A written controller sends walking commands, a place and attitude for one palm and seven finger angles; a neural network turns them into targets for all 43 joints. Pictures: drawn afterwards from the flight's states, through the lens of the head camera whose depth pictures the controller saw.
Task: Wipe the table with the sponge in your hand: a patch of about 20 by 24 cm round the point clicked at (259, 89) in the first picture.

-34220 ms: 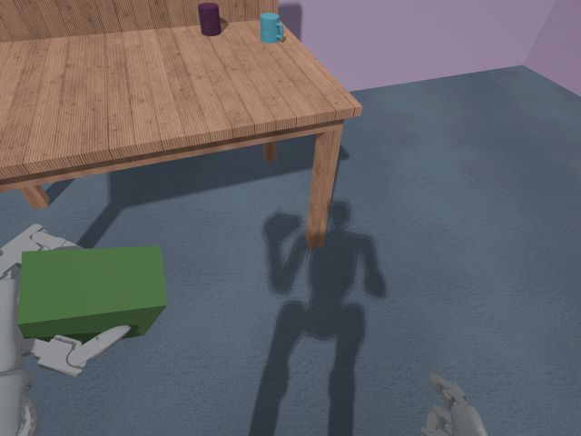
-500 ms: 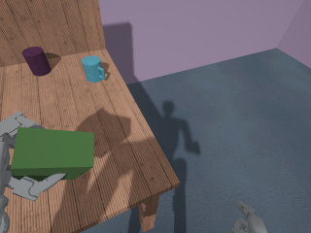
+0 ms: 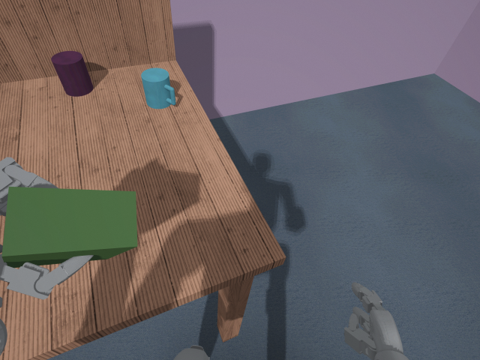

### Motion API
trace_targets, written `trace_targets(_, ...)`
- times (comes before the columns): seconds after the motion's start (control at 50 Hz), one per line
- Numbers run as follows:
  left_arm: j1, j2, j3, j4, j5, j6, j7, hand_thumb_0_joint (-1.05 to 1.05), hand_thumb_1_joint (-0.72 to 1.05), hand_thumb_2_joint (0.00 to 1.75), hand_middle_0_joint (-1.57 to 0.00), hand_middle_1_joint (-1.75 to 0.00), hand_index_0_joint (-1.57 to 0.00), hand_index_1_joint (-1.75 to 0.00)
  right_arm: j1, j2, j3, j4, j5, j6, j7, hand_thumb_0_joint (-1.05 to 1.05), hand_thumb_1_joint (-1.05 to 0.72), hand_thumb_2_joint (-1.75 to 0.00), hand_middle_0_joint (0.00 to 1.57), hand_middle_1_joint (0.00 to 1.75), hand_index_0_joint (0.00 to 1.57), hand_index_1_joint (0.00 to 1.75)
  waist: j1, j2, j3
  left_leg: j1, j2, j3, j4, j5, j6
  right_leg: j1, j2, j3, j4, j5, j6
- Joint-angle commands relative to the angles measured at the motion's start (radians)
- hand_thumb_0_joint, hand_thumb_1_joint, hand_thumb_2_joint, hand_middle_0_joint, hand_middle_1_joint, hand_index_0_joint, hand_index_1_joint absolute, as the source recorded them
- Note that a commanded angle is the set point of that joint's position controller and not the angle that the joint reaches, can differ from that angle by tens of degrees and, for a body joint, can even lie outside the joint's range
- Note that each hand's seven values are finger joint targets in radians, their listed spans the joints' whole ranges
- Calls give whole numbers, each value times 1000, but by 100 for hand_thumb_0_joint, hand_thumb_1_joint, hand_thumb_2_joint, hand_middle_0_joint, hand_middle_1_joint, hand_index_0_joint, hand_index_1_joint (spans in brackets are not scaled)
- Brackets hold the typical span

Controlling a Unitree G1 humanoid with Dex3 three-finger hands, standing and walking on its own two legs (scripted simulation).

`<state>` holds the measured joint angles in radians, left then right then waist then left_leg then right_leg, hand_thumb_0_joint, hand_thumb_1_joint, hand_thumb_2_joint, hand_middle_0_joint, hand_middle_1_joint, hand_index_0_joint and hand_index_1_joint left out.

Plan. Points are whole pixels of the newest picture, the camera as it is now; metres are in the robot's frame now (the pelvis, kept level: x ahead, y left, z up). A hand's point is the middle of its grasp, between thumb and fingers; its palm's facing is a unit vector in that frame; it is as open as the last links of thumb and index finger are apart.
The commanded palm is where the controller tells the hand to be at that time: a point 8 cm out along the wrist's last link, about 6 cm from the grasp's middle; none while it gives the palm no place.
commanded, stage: step back with the hand held close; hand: left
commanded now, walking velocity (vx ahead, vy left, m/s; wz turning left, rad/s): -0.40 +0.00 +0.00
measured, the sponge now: (86, 230) +0.23 +0.22 +0.16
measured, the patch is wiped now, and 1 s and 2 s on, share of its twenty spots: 1.00 1.00 1.00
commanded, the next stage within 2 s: stop stepping back and stand still in 0.70 s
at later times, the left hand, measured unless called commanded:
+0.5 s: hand (56, 282) +0.16 +0.20 +0.19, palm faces +0.34 -0.84 -0.42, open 9.9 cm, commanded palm +0.10 +0.25 +0.20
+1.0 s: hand out of the picture -0.02 +0.20 +0.18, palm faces +0.40 -0.81 -0.42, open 9.9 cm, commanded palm -0.07 +0.23 +0.20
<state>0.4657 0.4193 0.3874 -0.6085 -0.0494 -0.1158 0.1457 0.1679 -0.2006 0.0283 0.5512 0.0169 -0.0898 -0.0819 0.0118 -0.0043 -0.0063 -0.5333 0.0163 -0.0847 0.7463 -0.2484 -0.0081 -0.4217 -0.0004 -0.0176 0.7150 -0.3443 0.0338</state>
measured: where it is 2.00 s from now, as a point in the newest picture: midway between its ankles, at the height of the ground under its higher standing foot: outside the picture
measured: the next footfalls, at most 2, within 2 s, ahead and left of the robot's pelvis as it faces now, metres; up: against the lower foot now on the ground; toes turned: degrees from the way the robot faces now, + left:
left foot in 0.24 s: +0.04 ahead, +0.12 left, +0.00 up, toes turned +1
right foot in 0.52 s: -0.05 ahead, -0.15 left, +0.00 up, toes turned -2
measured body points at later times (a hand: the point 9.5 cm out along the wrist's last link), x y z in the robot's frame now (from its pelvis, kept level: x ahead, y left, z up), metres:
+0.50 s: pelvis -0.07 -0.03 +0.01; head -0.02 -0.01 +0.46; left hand +0.13 +0.25 +0.21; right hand +0.12 -0.24 -0.07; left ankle +0.00 +0.11 -0.71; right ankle -0.08 -0.15 -0.71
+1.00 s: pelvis -0.22 -0.06 +0.01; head -0.22 -0.04 +0.46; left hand -0.05 +0.24 +0.21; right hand -0.06 -0.29 -0.06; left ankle -0.25 +0.10 -0.71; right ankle -0.18 -0.14 -0.69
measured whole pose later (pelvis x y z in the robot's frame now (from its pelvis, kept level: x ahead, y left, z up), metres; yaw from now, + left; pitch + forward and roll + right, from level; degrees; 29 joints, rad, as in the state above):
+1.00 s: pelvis -0.22 -0.06 +0.01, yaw +2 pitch +1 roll +1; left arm 0.55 0.42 0.38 -0.60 -0.06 -0.08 0.15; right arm 0.26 -0.19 -0.01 0.57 0.04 -0.09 -0.04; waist -0.02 -0.07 -0.03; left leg -0.26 0.06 0.02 0.61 -0.36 -0.05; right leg -0.47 0.01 -0.03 0.84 -0.38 0.03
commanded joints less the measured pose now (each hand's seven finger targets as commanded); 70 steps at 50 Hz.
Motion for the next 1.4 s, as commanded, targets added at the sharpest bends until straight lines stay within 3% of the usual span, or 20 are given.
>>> trace_targets(0.0,-99,128,99,-227,5,-72,3,0,10,130,-120,-160,-120,-160,-76,-152,-60,-149,-5,-79,6,0,-90,-90,20,30,20,30,5,228,-95,-45,178,-201,-349,-255,117,150,32,11,-15,6,-18)
trace_targets(0.08,-66,121,48,-241,-15,-75,-5,0,10,130,-120,-160,-120,-160,-35,-118,-67,-129,3,-66,7,0,-90,-90,20,30,20,30,-17,-153,-147,132,-8,23,88,-187,-1,-2,-213,236,-312,262,-140)
trace_targets(0.12,-86,150,59,-262,-18,-67,9,0,10,130,-120,-160,-120,-160,-72,-96,-55,-112,-5,-46,5,0,-90,-90,20,30,20,30,-22,-178,-162,173,-12,41,314,-166,-23,-58,-349,275,-343,518,-209)
trace_targets(0.2,-35,167,116,-236,-13,-62,18,0,10,130,-120,-160,-120,-160,-97,-101,-47,-119,-5,-8,-6,0,-90,-90,20,30,20,30,-28,38,-147,205,89,-12,-212,162,27,28,-204,96,-70,628,-72)
trace_targets(0.24,-5,163,142,-248,-28,-83,18,0,10,130,-120,-160,-120,-160,-85,-134,-82,-123,0,-19,7,0,-90,-90,20,30,20,30,1,233,-229,330,310,-191,-316,583,114,-42,-30,35,122,-21,-14)
trace_targets(0.3,-15,145,127,-312,-18,-67,16,0,10,130,-120,-160,-120,-160,-51,-120,-80,-94,-27,-31,30,0,-90,-90,20,30,20,30,-3,257,-276,457,319,-177,-255,893,165,-137,3,74,276,-178,0)
trace_targets(0.48,20,113,84,-255,-18,-31,2,0,10,130,-120,-160,-120,-160,-83,-134,-55,-120,-5,-57,28,0,-90,-90,20,30,20,30,8,182,-164,184,225,-73,-241,201,73,197,1,-7,-259,185,-4)
trace_targets(0.52,-16,129,78,-245,-16,-52,-5,0,10,130,-120,-160,-120,-160,-48,-123,-74,-109,12,-57,25,0,-90,-90,20,30,20,30,-6,-43,-197,208,95,49,25,10,-2,164,-123,57,-390,432,-65)
trace_targets(0.54,-18,135,58,-226,-23,-50,-5,0,10,130,-120,-160,-120,-160,-38,-131,-105,-119,31,-54,18,0,-90,-90,20,30,20,30,-15,-276,-208,177,-20,106,287,-213,-48,64,-320,233,-413,532,-166)
trace_targets(0.56,33,186,123,-182,-25,-38,10,0,10,130,-120,-160,-120,-160,-78,-128,-112,-111,26,-39,8,0,-90,-90,20,30,20,30,6,-284,-209,129,-40,34,496,-299,-47,8,-377,286,-410,637,-229)
trace_targets(0.62,27,148,109,-178,-27,-25,12,0,10,130,-120,-160,-120,-160,-127,-42,-37,-121,-4,10,4,0,-90,-90,20,30,20,30,-40,-108,-196,25,16,12,488,-261,-51,103,-323,179,-303,770,-182)
trace_targets(0.76,88,185,133,-254,-21,-37,28,0,10,130,-120,-160,-120,-160,-62,-120,-71,-129,8,24,-5,0,-90,-90,20,30,20,30,-32,-93,-274,234,32,111,-280,-106,-7,221,-269,163,-192,690,-104)
trace_targets(0.82,63,184,133,-331,-32,-57,33,0,10,130,-120,-160,-120,-160,-53,-169,-112,-151,16,-15,8,0,-90,-90,20,30,20,30,-12,243,-243,469,301,-40,-426,457,89,-47,-32,6,89,48,-7)
trace_targets(0.86,53,175,135,-311,-20,-46,37,0,10,130,-120,-160,-120,-160,0,-141,-109,-138,1,-40,14,0,-90,-90,20,30,20,30,-55,396,-181,387,314,-99,-342,520,174,-149,1,40,346,-169,6)
trace_targets(1.0,-147,104,32,-65,7,-22,-3,0,10,130,-120,-160,-120,-160,-32,-162,-63,-97,13,-45,36,0,-90,-90,20,30,20,30,-18,115,22,32,133,30,-180,-310,92,254,2,-38,-237,125,-12)
trace_targets(1.06,-202,126,13,-98,-9,-24,-21,0,10,130,-120,-160,-120,-160,-38,-169,-92,-96,19,-25,37,0,-90,-90,20,30,20,30,-25,-314,-31,74,-50,54,468,-240,26,-3,-299,499,-601,-246,-153)
trace_targets(1.2,-60,135,45,-155,-11,-31,11,0,10,130,-120,-160,-120,-160,-67,-94,-20,-86,-9,-2,14,0,-90,-90,20,30,20,30,-32,11,-107,365,7,141,-221,-217,70,-83,-165,131,-380,-324,-113)
trace_targets(1.26,-89,172,90,-139,-2,-40,29,0,10,130,-120,-160,-120,-160,-57,-148,-59,-135,-6,-34,7,0,-90,-90,20,30,20,30,-26,352,-111,270,314,-309,-553,-365,225,-83,60,-38,356,-156,-22)
trace_targets(1.34,-80,111,31,-7,10,-22,1,0,10,130,-120,-160,-120,-160,-36,-110,-38,-51,15,-54,40,0,-90,-90,20,30,20,30,-29,99,60,202,261,-188,-519,-287,214,-225,-47,34,402,-41,-23)
trace_targets(1.38,-110,95,6,-43,8,-33,-1,0,10,130,-120,-160,-120,-160,-41,-124,-37,-64,12,-66,33,0,-90,-90,20,30,20,30,-26,151,42,196,225,-117,-510,-278,178,-80,-38,-24,149,-58,-25)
